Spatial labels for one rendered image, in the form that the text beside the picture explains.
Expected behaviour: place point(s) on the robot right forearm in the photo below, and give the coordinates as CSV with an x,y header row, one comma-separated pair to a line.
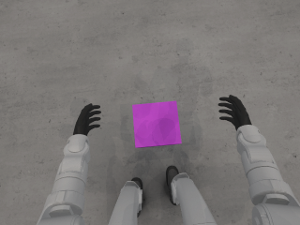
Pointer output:
x,y
266,184

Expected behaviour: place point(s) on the left robot hand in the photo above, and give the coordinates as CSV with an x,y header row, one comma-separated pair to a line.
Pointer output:
x,y
84,120

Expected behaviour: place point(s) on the right robot shin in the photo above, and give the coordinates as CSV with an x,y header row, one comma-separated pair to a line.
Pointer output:
x,y
181,175

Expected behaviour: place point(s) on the right robot hand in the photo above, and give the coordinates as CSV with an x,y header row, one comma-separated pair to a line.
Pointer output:
x,y
238,111

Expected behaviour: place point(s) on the carton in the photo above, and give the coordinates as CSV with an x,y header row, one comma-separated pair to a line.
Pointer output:
x,y
156,124

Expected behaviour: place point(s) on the robot left thigh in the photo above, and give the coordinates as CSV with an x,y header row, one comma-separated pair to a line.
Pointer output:
x,y
127,207

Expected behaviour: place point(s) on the robot left forearm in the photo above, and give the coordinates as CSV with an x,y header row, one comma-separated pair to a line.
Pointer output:
x,y
68,188

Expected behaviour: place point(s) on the right robot upper arm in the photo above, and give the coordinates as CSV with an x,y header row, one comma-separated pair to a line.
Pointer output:
x,y
275,214

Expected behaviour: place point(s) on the left robot upper arm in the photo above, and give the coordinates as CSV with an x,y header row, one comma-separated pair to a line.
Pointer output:
x,y
63,220

